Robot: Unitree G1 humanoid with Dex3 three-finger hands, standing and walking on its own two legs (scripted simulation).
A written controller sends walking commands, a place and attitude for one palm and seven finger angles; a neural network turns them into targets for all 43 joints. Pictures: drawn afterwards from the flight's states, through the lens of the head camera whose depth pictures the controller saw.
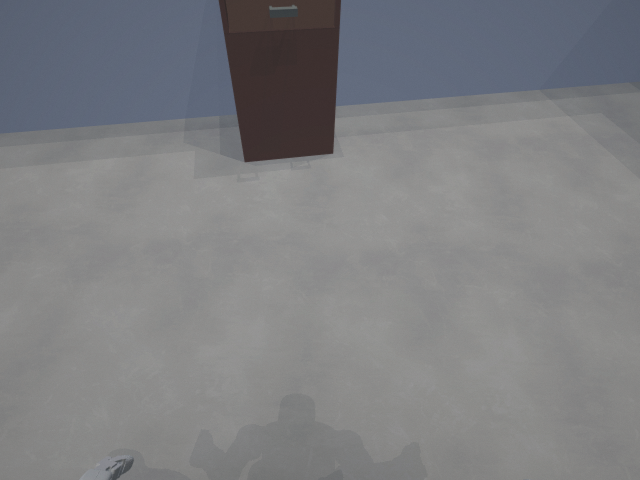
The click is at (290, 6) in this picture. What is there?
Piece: drawer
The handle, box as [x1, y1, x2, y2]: [269, 5, 297, 17]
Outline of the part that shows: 297,8 294,5 290,7 269,6 270,17 297,16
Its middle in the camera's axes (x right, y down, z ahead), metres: -0.15 -0.87 +1.47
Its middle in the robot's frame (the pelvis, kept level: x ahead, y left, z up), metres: +1.68 +0.23 -0.05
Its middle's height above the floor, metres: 0.72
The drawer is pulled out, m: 0.00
